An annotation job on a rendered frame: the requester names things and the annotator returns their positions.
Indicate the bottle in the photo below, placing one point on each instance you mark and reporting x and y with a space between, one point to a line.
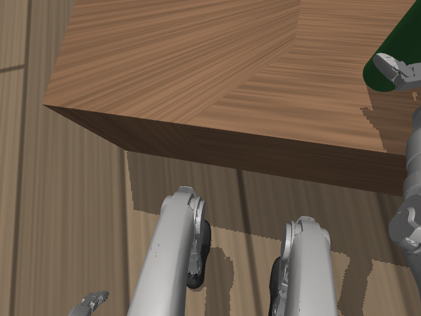
403 44

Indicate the left robot foot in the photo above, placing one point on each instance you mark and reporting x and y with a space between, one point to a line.
195 281

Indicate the right robot hand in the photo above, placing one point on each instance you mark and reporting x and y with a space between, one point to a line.
409 77

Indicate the left robot hand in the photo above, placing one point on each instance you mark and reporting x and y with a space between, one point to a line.
89 304

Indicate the right robot foot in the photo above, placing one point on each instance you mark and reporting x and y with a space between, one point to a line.
274 286

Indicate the right robot arm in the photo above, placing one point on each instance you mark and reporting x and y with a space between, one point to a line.
405 226

